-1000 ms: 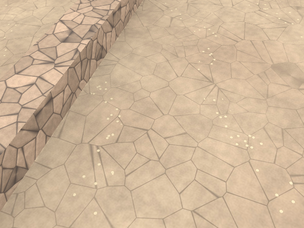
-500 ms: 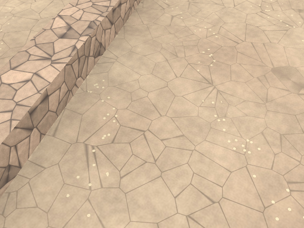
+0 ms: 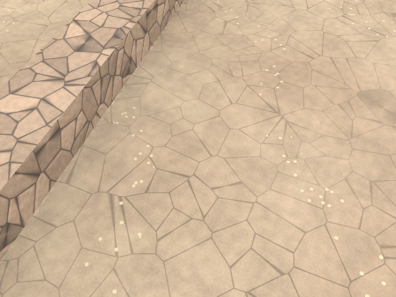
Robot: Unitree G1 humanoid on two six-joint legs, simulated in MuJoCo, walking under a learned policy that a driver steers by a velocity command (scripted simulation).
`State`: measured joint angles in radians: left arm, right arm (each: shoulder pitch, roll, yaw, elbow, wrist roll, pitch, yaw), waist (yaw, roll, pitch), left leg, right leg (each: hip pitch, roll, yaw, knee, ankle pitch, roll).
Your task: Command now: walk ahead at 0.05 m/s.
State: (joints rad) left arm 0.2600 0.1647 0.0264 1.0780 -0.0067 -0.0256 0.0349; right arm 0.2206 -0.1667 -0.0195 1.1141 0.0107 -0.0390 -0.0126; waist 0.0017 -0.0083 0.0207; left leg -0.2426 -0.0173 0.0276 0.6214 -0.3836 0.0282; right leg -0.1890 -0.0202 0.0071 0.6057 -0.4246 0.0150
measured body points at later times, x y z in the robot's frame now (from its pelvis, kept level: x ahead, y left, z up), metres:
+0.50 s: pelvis +0.02 -0.02 +0.01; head +0.03 -0.03 +0.46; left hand +0.06 +0.22 -0.14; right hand +0.00 -0.27 -0.15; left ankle -0.04 +0.10 -0.72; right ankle -0.03 -0.14 -0.70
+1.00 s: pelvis +0.31 -0.03 -0.02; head +0.35 -0.03 +0.43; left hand +0.19 +0.21 -0.15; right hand +0.56 -0.25 -0.10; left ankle +0.46 +0.04 -0.73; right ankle +0.03 -0.15 -0.70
